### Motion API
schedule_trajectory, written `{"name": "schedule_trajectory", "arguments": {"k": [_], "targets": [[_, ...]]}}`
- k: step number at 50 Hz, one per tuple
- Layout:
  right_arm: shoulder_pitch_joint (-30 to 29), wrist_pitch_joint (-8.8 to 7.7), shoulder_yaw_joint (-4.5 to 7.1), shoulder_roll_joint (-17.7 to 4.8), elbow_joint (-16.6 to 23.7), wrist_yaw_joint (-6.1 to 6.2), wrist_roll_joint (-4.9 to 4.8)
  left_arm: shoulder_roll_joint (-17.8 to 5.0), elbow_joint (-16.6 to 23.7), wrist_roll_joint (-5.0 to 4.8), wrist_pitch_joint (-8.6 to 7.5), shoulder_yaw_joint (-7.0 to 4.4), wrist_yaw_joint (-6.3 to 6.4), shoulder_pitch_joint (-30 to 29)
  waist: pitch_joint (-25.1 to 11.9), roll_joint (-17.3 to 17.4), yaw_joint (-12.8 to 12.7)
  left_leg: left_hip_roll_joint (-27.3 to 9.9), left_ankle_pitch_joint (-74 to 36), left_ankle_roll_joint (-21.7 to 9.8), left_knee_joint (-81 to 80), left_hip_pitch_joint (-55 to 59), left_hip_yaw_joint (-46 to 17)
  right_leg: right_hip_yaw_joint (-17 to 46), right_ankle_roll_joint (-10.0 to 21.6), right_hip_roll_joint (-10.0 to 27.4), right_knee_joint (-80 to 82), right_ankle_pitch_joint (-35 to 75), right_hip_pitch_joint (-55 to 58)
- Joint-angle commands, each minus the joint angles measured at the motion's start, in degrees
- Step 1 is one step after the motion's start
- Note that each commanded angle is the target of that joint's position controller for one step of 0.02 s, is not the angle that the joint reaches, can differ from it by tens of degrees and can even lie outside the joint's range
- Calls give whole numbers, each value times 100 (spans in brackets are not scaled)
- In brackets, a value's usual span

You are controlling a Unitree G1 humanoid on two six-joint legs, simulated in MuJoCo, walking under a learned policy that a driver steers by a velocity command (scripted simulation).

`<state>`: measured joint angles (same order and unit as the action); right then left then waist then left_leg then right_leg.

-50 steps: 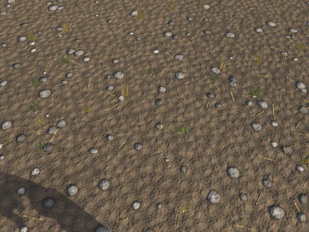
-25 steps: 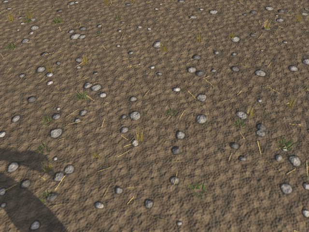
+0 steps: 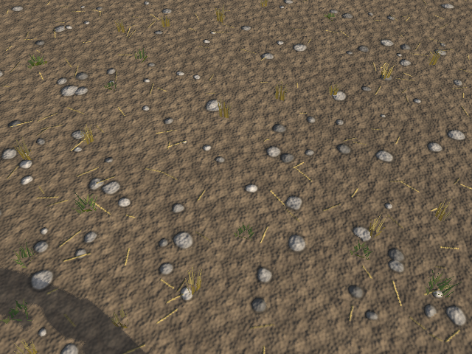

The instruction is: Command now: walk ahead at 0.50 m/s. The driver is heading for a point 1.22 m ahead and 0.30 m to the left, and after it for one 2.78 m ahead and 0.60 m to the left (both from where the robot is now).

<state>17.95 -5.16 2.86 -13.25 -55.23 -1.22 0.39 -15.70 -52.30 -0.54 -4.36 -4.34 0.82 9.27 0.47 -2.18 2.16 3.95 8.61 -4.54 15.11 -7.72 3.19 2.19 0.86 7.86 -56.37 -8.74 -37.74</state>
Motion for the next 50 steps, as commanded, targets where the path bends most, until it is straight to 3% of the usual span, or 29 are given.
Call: {"name": "schedule_trajectory", "arguments": {"k": [1,5,10,12,13,14,15,16,17,18,19,20,21,23,25,31,36,38,40,41,42,43,44,45,46,47,48,49,50], "targets": [[-67,-62,150,-850,272,106,-20,-190,330,28,-28,-42,-18,-136,107,539,-142,-1514,-1468,-761,-814,45,-942,38,-86,64,854,927,-270],[345,-32,147,-913,109,145,-83,-99,570,-22,-68,39,-110,-938,315,531,121,-1458,-1154,-644,-887,298,-734,-150,-49,-158,1979,1569,-94],[741,108,193,-987,-126,181,-115,-160,897,-73,-146,93,-287,-1596,508,540,242,-1850,-1517,-636,-462,1264,-804,-171,121,-300,2608,1001,-304],[645,152,229,-1061,-127,202,-128,-298,899,-79,-178,55,-333,-1409,354,644,54,-1928,-2229,-541,-127,1448,-794,-261,266,-436,2764,601,162],[526,171,247,-1122,-95,205,-128,-437,824,-69,-189,-7,-331,-1074,115,743,-158,-1875,-3143,-476,255,1435,-728,-407,362,-616,2806,452,774],[402,201,230,-1085,-61,204,-124,-633,599,-52,-192,-122,-309,-328,-332,727,-559,-1643,-3924,-354,1095,1261,-534,-561,514,-805,2926,551,1834],[351,201,157,-930,40,204,-73,-952,301,-3,-188,-252,-261,751,-1070,557,-973,-1346,-3416,-173,2433,365,-333,-154,791,-423,2677,828,3554],[944,96,-19,-362,124,150,-36,-1503,143,89,-155,-391,-223,1577,-2007,-615,-888,-460,-1033,271,4760,-2043,-22,2256,1664,1085,2785,239,5999],[918,-47,-51,-332,43,113,-80,-1171,100,14,-122,-271,-227,1653,-2422,-1118,-902,-69,2373,294,5808,-2971,-744,3900,1904,1550,3672,-201,6353],[420,-146,95,-856,192,81,-239,-876,160,-32,-127,-160,-222,1199,-1607,-801,-865,-447,2229,176,6237,-3499,-986,3266,1609,1354,3817,-576,5660],[-4,-181,107,-925,315,89,-307,-690,296,-14,-123,-96,-209,677,-942,-442,-707,-765,1719,113,6074,-3527,-793,2460,1412,1144,3977,-406,4717],[-213,-162,130,-867,349,123,-247,-523,337,36,-135,-40,-234,291,-454,-100,-519,-985,1285,128,5666,-3316,-680,1890,1311,910,4233,-80,3801],[-141,-83,173,-807,318,159,-182,-364,356,86,-170,12,-251,78,-276,-173,-296,-1172,1007,129,5304,-2925,-719,1481,1195,694,4434,140,3219],[100,72,150,-521,241,177,-145,-361,292,93,-200,13,-277,46,-173,-271,-104,-1246,770,196,4980,-2486,-676,1092,1221,525,4754,312,2640],[-101,132,170,-521,330,198,-111,-544,192,92,-224,-28,-226,217,-18,-207,-72,-1288,343,305,4575,-2713,-636,818,1303,491,4952,581,2531],[-1077,119,157,-448,610,94,-137,-686,-10,105,-208,-49,-45,611,203,-126,-352,-1133,-1409,362,2844,-3067,-578,-174,984,360,5127,925,2955],[-1845,122,79,-374,988,-49,-158,-750,-230,49,-126,-79,-4,1027,470,-11,-638,-958,-1342,222,2066,-3340,-448,-597,884,662,4971,1109,3897],[-1998,123,71,-397,1157,-127,-157,-796,-263,17,-49,-107,9,1056,507,-39,-634,-904,-889,110,1922,-3419,-341,-699,806,815,4690,1508,4312],[-1877,124,117,-523,1268,-198,-151,-937,-201,-14,27,-154,41,891,355,-181,-463,-692,-285,-57,1870,-3002,-51,-877,678,870,4135,2933,4495],[-1604,135,184,-648,1263,-211,-142,-1030,-152,-24,69,-182,70,805,103,-296,-287,-480,-5,-157,1908,-2499,162,-985,598,848,3617,4024,4517],[-909,146,306,-832,1123,-210,-145,-1057,-104,-25,128,-187,99,692,-295,-277,113,-218,-53,-298,1736,-1565,335,-1169,465,711,2662,4755,4353],[36,163,505,-1209,888,-148,-161,-980,-27,-3,145,-145,128,714,-815,-51,520,-156,-283,-525,1556,-68,64,-1292,255,448,1322,4353,3583],[735,203,697,-1888,807,-33,-156,-527,210,142,34,16,77,1073,-1529,1114,479,-1555,-78,-1331,1462,2122,-2343,-1344,-102,-187,-905,1705,1350],[646,163,608,-1838,891,-54,-186,-192,325,126,-212,163,-25,1092,-2148,1612,240,-2432,510,-2051,338,3104,-5024,-260,-230,-1166,-2209,-2369,-198],[615,136,478,-1401,911,-52,-129,-664,449,-102,-402,37,-114,509,-1792,1152,468,-2231,627,-1701,204,2928,-4441,379,-51,-760,-2473,-2144,-801],[312,109,418,-1153,968,-35,-119,-712,558,-189,-489,38,-134,170,-1169,833,389,-2004,325,-1457,216,2198,-3574,274,75,-497,-2183,-1657,-911],[-98,97,366,-1005,1073,-41,-110,-683,550,-85,-502,18,-96,64,-719,318,139,-1771,-161,-1303,128,1272,-2966,228,75,-271,-1635,-1279,-631],[-406,91,304,-828,1181,-31,-80,-751,535,23,-442,-50,-52,67,-487,282,-76,-1593,-619,-1207,-7,562,-2558,220,36,-111,-1163,-1061,-192],[-541,96,280,-788,1265,-13,-45,-723,556,60,-355,-71,-46,133,-402,378,-231,-1478,-818,-1208,-156,114,-2432,238,-18,-60,-945,-947,141]]}}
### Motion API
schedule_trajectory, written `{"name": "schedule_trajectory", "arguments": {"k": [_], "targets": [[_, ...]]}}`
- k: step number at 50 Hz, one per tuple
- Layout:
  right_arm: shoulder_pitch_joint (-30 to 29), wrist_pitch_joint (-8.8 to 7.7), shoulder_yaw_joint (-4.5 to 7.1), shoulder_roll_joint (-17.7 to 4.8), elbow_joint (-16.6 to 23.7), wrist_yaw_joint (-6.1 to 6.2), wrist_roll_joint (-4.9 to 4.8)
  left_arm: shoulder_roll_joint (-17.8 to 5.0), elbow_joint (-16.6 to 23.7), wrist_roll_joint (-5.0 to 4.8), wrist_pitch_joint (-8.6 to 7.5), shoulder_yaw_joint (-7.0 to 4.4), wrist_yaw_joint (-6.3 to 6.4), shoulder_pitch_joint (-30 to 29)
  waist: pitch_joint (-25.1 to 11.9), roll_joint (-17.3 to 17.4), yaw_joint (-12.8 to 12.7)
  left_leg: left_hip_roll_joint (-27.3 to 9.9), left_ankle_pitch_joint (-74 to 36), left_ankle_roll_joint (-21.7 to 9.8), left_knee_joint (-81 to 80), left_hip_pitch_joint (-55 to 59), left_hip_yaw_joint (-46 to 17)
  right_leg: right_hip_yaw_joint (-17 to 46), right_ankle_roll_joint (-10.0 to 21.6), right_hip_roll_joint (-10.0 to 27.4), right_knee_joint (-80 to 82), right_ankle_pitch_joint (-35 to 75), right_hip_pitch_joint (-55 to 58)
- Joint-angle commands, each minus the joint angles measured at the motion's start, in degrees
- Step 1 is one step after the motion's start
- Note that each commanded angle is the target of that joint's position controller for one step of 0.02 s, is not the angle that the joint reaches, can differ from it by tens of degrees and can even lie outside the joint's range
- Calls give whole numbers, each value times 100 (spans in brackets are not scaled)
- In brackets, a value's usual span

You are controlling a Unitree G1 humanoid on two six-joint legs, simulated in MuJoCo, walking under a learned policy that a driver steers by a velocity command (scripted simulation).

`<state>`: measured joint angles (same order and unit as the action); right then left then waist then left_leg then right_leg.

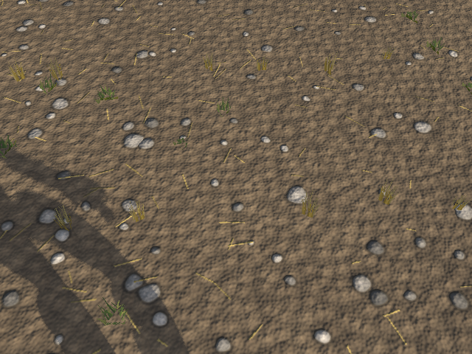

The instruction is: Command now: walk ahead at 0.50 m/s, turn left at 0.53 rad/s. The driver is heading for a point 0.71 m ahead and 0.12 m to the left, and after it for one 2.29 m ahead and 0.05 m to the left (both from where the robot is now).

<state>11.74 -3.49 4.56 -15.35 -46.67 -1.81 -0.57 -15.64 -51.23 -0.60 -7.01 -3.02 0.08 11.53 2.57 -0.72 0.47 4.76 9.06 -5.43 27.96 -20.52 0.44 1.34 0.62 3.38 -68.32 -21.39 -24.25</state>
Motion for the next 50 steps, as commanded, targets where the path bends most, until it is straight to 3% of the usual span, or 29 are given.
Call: {"name": "schedule_trajectory", "arguments": {"k": [1,4,8,12,15,16,17,18,19,20,21,22,23,25,28,32,34,36,39,41,42,43,44,45,46,47,48,49,50], "targets": [[64,-74,126,-646,439,70,36,-650,476,95,-18,-206,37,-30,-567,275,-135,-1502,-1026,-1155,-1539,1154,-2052,290,-80,387,503,374,-1081],[313,-95,196,-914,431,187,-6,-503,663,149,87,-185,80,-410,-352,300,-90,-1335,-1405,-1126,-1674,775,-1662,158,-343,265,1505,1101,-1178],[640,-37,207,-929,381,271,-53,-322,931,104,47,-111,18,-1235,-225,491,226,-987,-858,-767,-1565,589,-1387,115,-389,-86,3227,2526,-788],[955,17,209,-907,275,284,-94,-468,1176,20,-23,-120,-71,-1679,-193,583,383,-1162,-506,-652,-1213,990,-1843,243,-305,-262,3932,2658,-558],[937,78,222,-914,309,331,-70,-689,1203,5,-114,-184,-128,-1503,-251,739,221,-1342,-646,-562,-673,1441,-2328,319,-139,-299,4192,1983,-263],[859,99,215,-885,351,335,-64,-750,1128,8,-146,-218,-124,-1183,-348,821,39,-1282,-856,-497,-423,1450,-2385,233,-34,-333,4341,1861,158],[774,99,160,-737,427,322,-46,-909,991,61,-174,-300,-95,-605,-703,776,-249,-997,-1173,-340,173,1283,-2248,228,147,-242,4457,1908,1073],[699,77,45,-453,565,292,26,-1206,898,154,-185,-384,-51,283,-1474,336,-650,-645,-663,-128,1638,581,-1813,966,503,606,4249,1751,2570],[1515,18,-59,-106,701,285,-130,-1644,707,193,-88,-511,-42,941,-2302,-1537,-388,171,1844,297,3545,-1516,-1029,3441,1423,1929,4567,726,4646],[1569,1,-5,-600,624,294,-171,-1171,753,44,-52,-399,-74,882,-2111,-1486,-427,-241,2487,348,4435,-2329,-1138,4298,1415,2148,4930,-396,4601],[1018,29,98,-976,669,288,-158,-783,856,32,-15,-293,-57,605,-1327,-826,-561,-477,1982,381,4696,-2560,-1109,3462,1154,1903,5046,-483,3882],[660,63,111,-962,746,297,-109,-687,905,88,33,-244,-48,296,-845,-371,-484,-691,1549,417,4627,-2399,-886,2679,984,1661,5141,126,3112],[438,69,125,-885,830,282,-46,-578,871,119,61,-208,-52,86,-464,-284,-374,-846,1264,425,4350,-2270,-846,2144,940,1440,5302,732,2475],[539,137,129,-667,866,224,-111,-484,816,145,43,-173,-49,-55,-306,-567,-155,-1082,1011,411,4026,-1847,-755,1392,876,1167,5598,1227,1868],[337,221,82,-451,1050,200,-97,-671,701,86,-17,-245,-50,-3,-197,-468,-119,-1195,678,488,3574,-2019,-643,777,1040,1213,5907,1804,1739],[-58,196,41,-389,1206,116,-90,-859,622,84,27,-308,-18,49,-176,-321,-201,-1207,-398,532,2527,-2096,-506,-72,973,1137,5980,2492,1972],[-454,152,-8,-297,1305,46,-73,-911,564,63,67,-311,-4,180,-77,-266,-362,-1128,-881,487,1855,-1874,-318,-435,885,1044,5976,2568,1978],[-822,122,-59,-205,1425,-9,-64,-984,456,17,113,-316,-14,431,44,-216,-498,-1005,-964,428,1330,-1684,-132,-592,867,1074,5978,2543,2082],[-1163,104,-59,-281,1604,-72,-73,-1146,285,-91,208,-351,-44,681,228,-276,-507,-864,-485,262,822,-1635,3,-616,841,1310,5841,2824,2554],[-1036,99,10,-454,1633,-92,-30,-1296,215,-148,276,-381,-29,661,90,-428,-275,-633,43,66,570,-1171,199,-720,760,1395,5340,4210,2827],[-583,102,100,-611,1526,-83,2,-1359,188,-169,310,-385,-9,604,-226,-497,52,-432,47,-63,356,-429,351,-878,660,1321,4704,5145,2823],[313,111,254,-862,1238,-46,-1,-1268,169,-156,337,-334,17,597,-739,-407,519,-199,-353,-227,58,921,475,-1116,504,1101,3664,5528,2450],[1263,153,409,-1272,1017,49,1,-1014,273,-15,309,-214,38,624,-1392,7,901,-847,-687,-483,307,2723,-455,-1192,263,874,2080,4046,1146],[1291,138,460,-1882,991,92,9,-253,499,127,188,42,-38,1224,-2042,1538,301,-2425,82,-1454,-190,4373,-3484,-907,-104,-166,-28,-775,-1142],[1445,91,319,-1385,1070,75,17,-728,367,-93,50,-48,-96,907,-2595,1002,676,-2770,445,-1607,-801,4393,-4340,228,-50,-198,-824,-1337,-1627],[1169,30,226,-1124,997,55,60,-972,556,-293,10,-131,-124,372,-1687,798,692,-2561,-9,-1322,-848,3772,-3296,244,22,53,-957,-945,-2082],[829,-9,172,-962,970,57,43,-895,594,-251,2,-106,-102,177,-1174,540,486,-2294,-463,-1088,-899,2962,-2489,205,64,313,-589,-429,-1983],[489,-36,115,-758,960,44,62,-872,557,-132,35,-129,-80,104,-828,441,291,-2091,-788,-946,-1068,2246,-1963,200,42,475,-227,-84,-1744],[271,-79,65,-588,975,39,105,-858,489,-113,122,-155,-85,279,-695,539,75,-1954,-991,-864,-1287,1743,-1596,286,25,592,-54,188,-1358]]}}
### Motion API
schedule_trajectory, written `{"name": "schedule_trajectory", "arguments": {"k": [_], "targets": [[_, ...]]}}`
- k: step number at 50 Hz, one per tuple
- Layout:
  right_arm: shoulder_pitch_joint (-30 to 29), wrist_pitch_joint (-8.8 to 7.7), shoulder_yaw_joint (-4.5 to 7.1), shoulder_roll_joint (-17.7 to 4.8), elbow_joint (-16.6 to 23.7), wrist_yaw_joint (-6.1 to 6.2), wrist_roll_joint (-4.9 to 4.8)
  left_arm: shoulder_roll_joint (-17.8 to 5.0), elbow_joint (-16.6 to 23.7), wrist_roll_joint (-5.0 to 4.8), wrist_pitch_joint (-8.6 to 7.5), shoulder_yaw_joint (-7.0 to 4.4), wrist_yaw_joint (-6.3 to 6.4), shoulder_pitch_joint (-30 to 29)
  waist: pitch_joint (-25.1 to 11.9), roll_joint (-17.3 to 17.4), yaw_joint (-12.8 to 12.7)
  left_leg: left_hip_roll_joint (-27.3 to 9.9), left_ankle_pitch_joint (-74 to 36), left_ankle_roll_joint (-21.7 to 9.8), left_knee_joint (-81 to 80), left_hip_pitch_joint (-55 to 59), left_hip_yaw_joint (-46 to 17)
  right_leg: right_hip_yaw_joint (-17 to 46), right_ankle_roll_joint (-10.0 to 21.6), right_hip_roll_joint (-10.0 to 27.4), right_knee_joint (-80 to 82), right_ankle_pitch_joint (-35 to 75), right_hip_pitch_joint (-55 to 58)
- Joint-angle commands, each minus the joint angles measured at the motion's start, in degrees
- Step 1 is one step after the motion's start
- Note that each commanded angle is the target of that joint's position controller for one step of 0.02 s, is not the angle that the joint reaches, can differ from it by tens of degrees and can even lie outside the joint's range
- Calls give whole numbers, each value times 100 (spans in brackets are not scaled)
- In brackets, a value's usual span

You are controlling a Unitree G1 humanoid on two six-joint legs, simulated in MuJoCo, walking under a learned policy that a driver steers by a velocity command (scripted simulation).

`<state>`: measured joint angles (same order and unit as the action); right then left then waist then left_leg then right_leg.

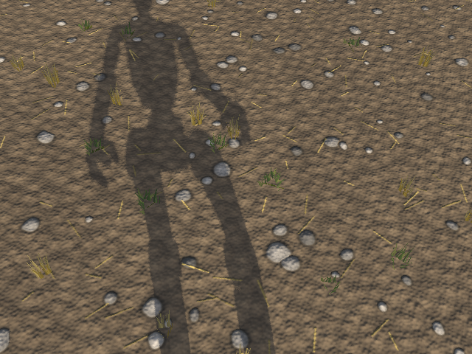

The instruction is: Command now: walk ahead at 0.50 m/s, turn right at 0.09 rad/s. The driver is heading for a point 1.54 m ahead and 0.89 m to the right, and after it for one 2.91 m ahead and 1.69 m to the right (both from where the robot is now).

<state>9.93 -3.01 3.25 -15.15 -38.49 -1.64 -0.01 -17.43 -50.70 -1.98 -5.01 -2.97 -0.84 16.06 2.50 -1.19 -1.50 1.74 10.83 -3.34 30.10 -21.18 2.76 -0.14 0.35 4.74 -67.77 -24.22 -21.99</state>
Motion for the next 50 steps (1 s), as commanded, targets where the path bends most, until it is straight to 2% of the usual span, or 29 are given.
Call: {"name": "schedule_trajectory", "arguments": {"k": [1,3,6,11,15,18,19,20,21,22,23,24,25,26,27,28,31,35,37,39,42,43,44,45,46,47,48,49,50], "targets": [[353,-176,198,-569,128,21,65,-577,367,8,18,-154,4,4,-643,616,148,-1626,-1126,-1064,-1734,1508,-1622,475,21,467,-15,647,-1328],[296,-300,227,-623,9,35,67,-373,342,11,169,-129,33,54,-431,515,31,-1634,-1286,-1082,-2077,1183,-1187,538,-72,439,218,954,-1339],[412,-356,254,-672,-179,117,127,-309,460,48,219,-139,57,-313,-145,397,103,-1561,-1467,-954,-2272,1282,-580,732,-163,335,901,1819,-1831],[560,-337,272,-806,-377,206,76,-112,716,90,153,-55,-99,-1086,134,346,399,-1424,-1520,-640,-2402,1540,287,281,-71,143,2496,3145,-1690],[924,-186,329,-929,-619,243,-17,-72,1080,91,149,-7,-238,-1647,317,311,614,-1701,-2048,-564,-2055,2468,514,-3,135,47,3089,2666,-2048],[813,-33,381,-1122,-624,313,-64,-240,1271,80,163,-85,-335,-1534,38,564,387,-1792,-4220,-380,-1229,2891,729,-442,414,-311,3202,1769,-1561],[760,19,399,-1205,-602,349,-73,-373,1250,77,185,-157,-335,-1215,-227,704,185,-1770,-5208,-300,-674,2926,794,-619,539,-535,3145,1456,-1067],[678,71,400,-1253,-582,378,-79,-600,1122,63,198,-286,-312,-537,-605,709,-210,-1657,-5675,-182,269,2735,889,-707,707,-774,3279,1417,-162],[626,63,362,-1210,-542,408,-90,-959,924,62,217,-474,-227,376,-1083,509,-699,-1415,-4971,42,1626,1917,988,-420,953,-823,3651,1811,1376],[1092,-55,173,-602,-305,357,97,-1627,854,70,255,-651,-103,891,-1728,-815,-484,-727,-1123,416,3810,-421,905,2039,1777,624,3644,1867,3615],[1058,-295,30,-393,-186,256,58,-1596,1001,58,193,-579,-126,806,-2568,-1025,-335,245,2343,529,5088,-1838,-381,4831,2588,1498,4696,1172,4643],[377,-466,144,-827,-57,154,-178,-1171,1008,103,162,-459,-134,779,-2143,-488,-628,-137,2019,373,5232,-2487,-957,4224,2221,1347,4968,999,4458],[100,-548,118,-823,45,133,-244,-946,1023,86,130,-402,-121,506,-1417,-240,-494,-392,1537,251,4815,-2598,-866,3406,1980,1129,4988,1195,3664],[52,-563,126,-793,6,172,-120,-771,1096,68,126,-343,-113,107,-891,151,-201,-626,1204,255,4235,-2331,-799,2781,1785,874,5040,1699,2715],[103,-512,187,-881,-27,206,-4,-583,1198,114,125,-280,-88,-192,-652,91,15,-779,991,305,3824,-1898,-780,2366,1702,703,5159,2227,2000],[200,-433,209,-878,-31,203,31,-543,1298,171,128,-257,-68,-328,-568,-33,164,-828,867,362,3654,-1559,-784,2223,1700,583,5295,2496,1535],[226,-268,164,-660,17,229,89,-733,1330,151,99,-314,17,-313,-458,-85,278,-785,471,621,2879,-1333,-602,1728,1714,382,5476,3141,851],[-596,-272,56,-430,226,224,117,-889,1254,100,210,-377,157,-106,-312,-301,9,-343,-987,771,1030,-850,-411,1074,1248,-143,5103,3914,427],[-872,-297,60,-463,289,169,49,-907,1182,72,320,-393,207,149,-495,-438,-155,-55,-1519,780,445,-542,-386,1222,1075,-163,4855,3718,572],[-946,-295,108,-594,327,123,9,-851,1162,47,410,-389,242,233,-571,-520,-155,40,-1431,722,54,-438,-568,1617,959,-58,4523,3367,875],[-476,-354,225,-821,232,94,49,-734,1331,72,471,-376,297,-104,-690,-655,195,-32,-1332,454,-471,12,-720,2146,701,-32,3708,3142,1213],[-162,-393,264,-930,185,123,127,-578,1427,85,456,-333,290,-199,-917,-534,363,-278,-1993,271,-756,676,-745,2024,482,-330,3095,2966,1085],[323,-393,317,-1266,206,185,248,-233,1594,192,431,-215,284,-117,-1653,272,468,-1416,-3744,-117,-447,2060,-1661,1542,202,-756,1608,1360,406],[389,-284,318,-1397,182,182,318,-6,1541,147,409,-130,234,1236,-2483,1876,-126,-2913,-4850,-1296,-318,3583,-3573,1190,-93,-1379,108,-2112,-943],[242,-173,309,-1144,224,175,110,-705,1360,71,456,-242,211,1390,-2500,1517,-60,-2953,-3028,-1435,-566,3290,-4030,1107,-258,-819,-621,-1585,-1377],[45,-91,200,-749,352,222,90,-1017,1399,30,562,-353,238,664,-1790,1010,204,-2467,-2041,-1149,-719,2731,-3146,878,-397,-637,-858,-1083,-1625],[-191,9,128,-601,354,249,121,-1017,1466,42,681,-381,287,285,-1383,666,203,-2118,-1367,-929,-872,2110,-2531,705,-465,-491,-770,-711,-1635],[-418,77,95,-565,358,268,114,-978,1544,60,784,-398,316,124,-980,730,146,-1903,-1022,-876,-1044,1473,-2125,643,-510,-358,-634,-521,-1531],[-540,116,121,-685,321,290,153,-812,1589,49,850,-370,308,139,-717,905,45,-1686,-873,-825,-1265,876,-1709,499,-517,-300,-404,-342,-1210]]}}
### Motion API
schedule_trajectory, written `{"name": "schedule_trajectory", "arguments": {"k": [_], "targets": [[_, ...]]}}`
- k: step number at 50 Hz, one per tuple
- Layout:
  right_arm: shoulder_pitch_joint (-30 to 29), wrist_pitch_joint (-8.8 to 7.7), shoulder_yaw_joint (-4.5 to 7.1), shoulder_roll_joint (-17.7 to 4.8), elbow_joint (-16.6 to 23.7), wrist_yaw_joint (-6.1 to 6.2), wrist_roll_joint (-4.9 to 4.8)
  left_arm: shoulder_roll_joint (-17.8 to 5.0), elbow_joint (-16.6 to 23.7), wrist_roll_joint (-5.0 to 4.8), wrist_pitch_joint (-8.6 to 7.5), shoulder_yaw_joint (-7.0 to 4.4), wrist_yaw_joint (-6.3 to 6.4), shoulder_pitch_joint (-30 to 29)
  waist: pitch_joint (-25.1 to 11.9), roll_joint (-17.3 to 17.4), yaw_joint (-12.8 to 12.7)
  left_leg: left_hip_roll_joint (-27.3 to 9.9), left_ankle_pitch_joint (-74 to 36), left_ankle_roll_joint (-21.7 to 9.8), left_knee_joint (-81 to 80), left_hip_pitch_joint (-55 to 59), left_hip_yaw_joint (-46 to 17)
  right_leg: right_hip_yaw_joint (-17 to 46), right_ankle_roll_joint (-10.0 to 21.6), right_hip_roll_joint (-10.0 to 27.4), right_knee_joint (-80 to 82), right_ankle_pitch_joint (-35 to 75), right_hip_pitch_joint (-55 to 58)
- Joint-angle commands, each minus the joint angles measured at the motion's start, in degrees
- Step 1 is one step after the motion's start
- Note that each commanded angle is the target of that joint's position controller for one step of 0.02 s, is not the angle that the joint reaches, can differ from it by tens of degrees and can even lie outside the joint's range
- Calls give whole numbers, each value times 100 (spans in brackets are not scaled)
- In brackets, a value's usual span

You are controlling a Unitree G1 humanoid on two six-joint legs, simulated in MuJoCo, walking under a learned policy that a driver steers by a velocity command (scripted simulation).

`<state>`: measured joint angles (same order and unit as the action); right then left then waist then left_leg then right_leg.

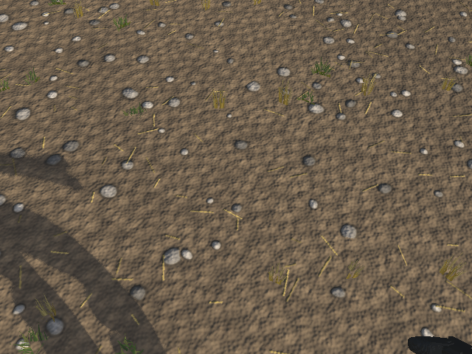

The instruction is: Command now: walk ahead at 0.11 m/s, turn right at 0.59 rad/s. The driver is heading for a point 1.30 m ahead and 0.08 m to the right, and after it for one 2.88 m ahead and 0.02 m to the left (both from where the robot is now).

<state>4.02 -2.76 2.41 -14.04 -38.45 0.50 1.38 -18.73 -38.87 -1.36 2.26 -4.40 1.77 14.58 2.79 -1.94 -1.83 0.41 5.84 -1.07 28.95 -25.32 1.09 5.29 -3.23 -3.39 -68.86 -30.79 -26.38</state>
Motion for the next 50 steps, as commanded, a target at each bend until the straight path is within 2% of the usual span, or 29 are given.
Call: {"name": "schedule_trajectory", "arguments": {"k": [1,3,7,11,13,14,15,16,17,18,19,20,21,23,25,26,31,33,35,36,37,38,39,40,41,43,45,47,50], "targets": [[19,94,231,-843,290,92,47,-519,424,-3,146,-195,51,328,-647,1073,58,-1403,-414,-1051,-1293,1021,-1191,-203,-151,494,-41,445,-542],[67,87,267,-889,215,113,43,-338,476,31,125,-151,54,281,-758,1062,91,-1493,-868,-1203,-1342,1151,-905,-325,-138,541,443,554,-434],[-26,156,340,-1050,147,132,-38,-285,626,67,98,-103,-39,-51,-1033,954,176,-1766,-1004,-1324,-1353,1367,-564,-411,-39,745,1435,1018,-36],[37,237,381,-1185,17,63,-124,-344,713,80,121,-116,-147,-217,-914,1012,233,-1816,-587,-1231,-1276,1347,-350,-643,155,628,2362,1070,488],[-7,279,372,-1213,-70,31,-234,-293,646,106,106,-123,-193,-24,-907,953,60,-1752,-444,-1043,-960,1355,-253,-796,348,465,3346,1464,986],[46,298,342,-1128,-144,24,-283,-318,547,128,89,-144,-202,169,-898,894,-23,-1629,-223,-832,-690,1167,-132,-856,492,338,3950,1830,1446],[320,302,276,-905,-291,-3,-276,-492,535,165,77,-186,-178,265,-833,524,-8,-1371,335,-388,-201,736,149,-419,697,542,4560,2441,1977],[471,274,116,-438,-186,-78,2,-1014,664,210,68,-259,-81,238,-944,-1117,291,-682,2069,245,1360,-346,780,1427,1175,1996,4831,4080,2697],[108,273,209,-722,-40,-11,-14,-1137,783,336,-2,-255,-93,25,-783,-1409,37,-234,3149,453,2340,-917,270,2043,2138,2676,5017,4181,1943],[-88,304,301,-1010,-73,35,-107,-923,748,385,-109,-198,-121,-45,-722,-915,-75,-333,2918,447,2990,-853,-93,1684,2136,2370,5092,3846,1690],[37,341,332,-999,-157,52,-165,-759,678,345,-195,-141,-133,-283,-646,-776,88,-369,2533,420,3154,-848,-215,1243,1846,2029,5048,3670,1639],[217,381,341,-939,-332,88,-145,-637,669,279,-235,-103,-130,-514,-676,-618,194,-406,2227,444,3159,-809,-260,954,1598,1794,5002,3547,1682],[320,414,352,-947,-404,105,-98,-510,654,224,-257,-46,-117,-698,-654,-639,265,-407,1933,512,3191,-668,-266,752,1525,1699,4955,3916,1598],[489,372,308,-810,-504,35,-126,-333,494,185,-265,10,-80,-433,-860,-634,229,-371,1426,561,2947,-516,-103,635,1485,1488,5181,2648,1793],[105,291,263,-790,-410,-31,-208,-502,364,134,-257,-49,-61,-156,-562,-759,-34,-367,1288,472,2271,-778,-60,1005,1517,1544,5590,903,2017],[-80,242,250,-801,-352,-50,-230,-561,322,143,-269,-67,-46,-98,-402,-765,-99,-366,1322,405,1932,-835,-89,1182,1542,1627,5709,620,2081],[-85,-19,195,-771,-426,-155,-246,-729,136,78,-393,-150,-82,41,-233,-577,-159,-332,1473,96,784,-321,0,1306,1642,1773,5819,524,2050],[51,-85,178,-758,-500,-199,-270,-743,79,34,-399,-158,-125,17,-198,-510,-63,-263,1299,-31,400,134,96,1266,1632,1742,5790,469,1761],[484,-142,172,-712,-709,-226,-252,-676,52,-16,-375,-137,-155,-144,-266,-368,240,-114,715,-170,-240,1082,263,1033,1497,1550,5536,436,1245],[849,-152,198,-751,-873,-214,-243,-543,42,7,-374,-95,-166,-177,-375,-296,407,-72,670,-218,-352,1704,238,904,1377,1382,5272,415,912],[1355,-162,230,-859,-1023,-179,-257,-272,72,54,-395,-9,-181,-302,-508,-142,627,-382,834,-333,-450,2445,-155,638,1158,1149,4694,430,372],[1854,-173,299,-1251,-1114,-121,-220,181,233,131,-456,115,-210,-544,-568,838,764,-1381,1608,-704,-1037,3115,-1587,-167,733,495,3066,459,-613],[2097,-181,448,-1791,-1149,-159,-174,-49,524,50,-554,52,-173,-674,-394,1871,831,-2321,2795,-1490,-1765,3341,-3466,-561,518,116,1707,-251,-1889],[1880,-229,335,-1397,-1040,-150,-165,-478,463,-29,-626,-64,-162,-644,-105,1273,793,-2359,3380,-1617,-1874,3203,-3643,-143,513,472,847,-178,-2380],[1630,-263,253,-1141,-954,-137,-171,-536,386,-62,-664,-96,-197,-517,57,1131,635,-2097,3285,-1421,-1883,3134,-3222,-71,551,633,589,402,-2586],[1327,-275,192,-1009,-868,-144,-171,-429,317,46,-695,-96,-220,-541,182,868,486,-1789,2209,-1180,-1994,2883,-2467,-127,516,885,703,1245,-2604],[1314,-260,156,-944,-850,-118,-130,-252,309,85,-698,-64,-248,-613,138,820,443,-1474,1043,-1062,-2144,2542,-1738,-278,386,944,1056,1886,-2196],[1383,-242,155,-973,-878,-79,-141,-110,361,91,-687,-16,-255,-773,84,735,466,-1269,28,-1028,-2178,2409,-1173,-442,243,907,1615,2375,-1952],[1592,-210,169,-1078,-950,-29,-181,126,509,60,-709,93,-304,-1257,130,717,623,-1056,-605,-922,-2192,2094,-597,-632,183,752,2793,3121,-1300]]}}
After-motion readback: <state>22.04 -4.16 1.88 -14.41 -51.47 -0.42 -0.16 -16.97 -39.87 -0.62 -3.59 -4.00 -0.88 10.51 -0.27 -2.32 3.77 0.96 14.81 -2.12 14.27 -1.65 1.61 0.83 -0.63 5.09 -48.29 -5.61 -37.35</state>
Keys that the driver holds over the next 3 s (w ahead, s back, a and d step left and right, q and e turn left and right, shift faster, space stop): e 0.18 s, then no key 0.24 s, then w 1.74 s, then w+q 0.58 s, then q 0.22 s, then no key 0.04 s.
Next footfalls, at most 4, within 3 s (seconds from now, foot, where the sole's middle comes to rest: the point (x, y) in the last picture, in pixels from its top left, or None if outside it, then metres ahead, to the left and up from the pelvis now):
0.30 right None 0.07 -0.14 -0.76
0.74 left None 0.16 0.08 -0.76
1.20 right None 0.44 -0.23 -0.76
1.74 left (268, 240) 0.79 -0.06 -0.76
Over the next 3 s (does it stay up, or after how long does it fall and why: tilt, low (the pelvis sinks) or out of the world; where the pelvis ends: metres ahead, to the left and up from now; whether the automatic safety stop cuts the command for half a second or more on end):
stays up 1.23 -0.20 0.01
